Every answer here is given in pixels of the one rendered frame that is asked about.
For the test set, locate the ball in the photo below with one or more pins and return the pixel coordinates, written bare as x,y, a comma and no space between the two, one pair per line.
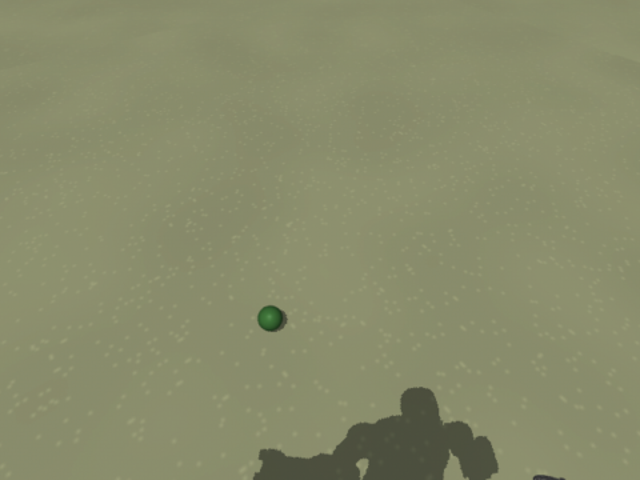
270,318

